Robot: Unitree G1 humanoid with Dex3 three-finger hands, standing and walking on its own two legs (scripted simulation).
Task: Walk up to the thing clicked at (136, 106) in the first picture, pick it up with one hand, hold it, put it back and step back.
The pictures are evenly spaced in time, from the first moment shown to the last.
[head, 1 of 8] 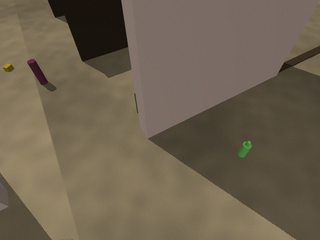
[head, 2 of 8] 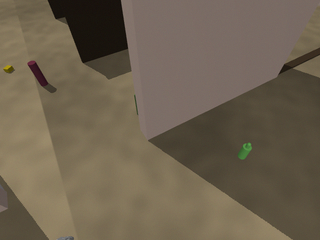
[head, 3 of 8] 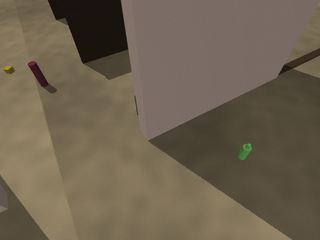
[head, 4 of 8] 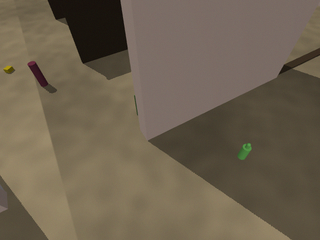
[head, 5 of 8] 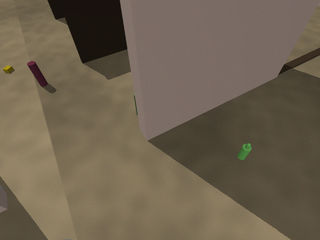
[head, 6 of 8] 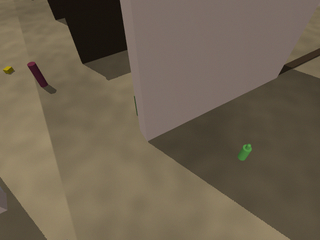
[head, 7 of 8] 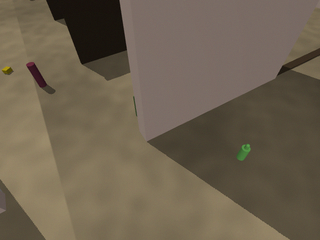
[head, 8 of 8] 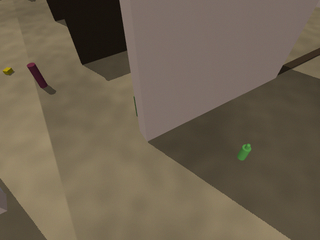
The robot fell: no
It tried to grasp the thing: no
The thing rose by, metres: 0.00
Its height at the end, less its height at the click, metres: +0.00
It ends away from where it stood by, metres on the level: 0.00
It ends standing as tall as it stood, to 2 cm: yes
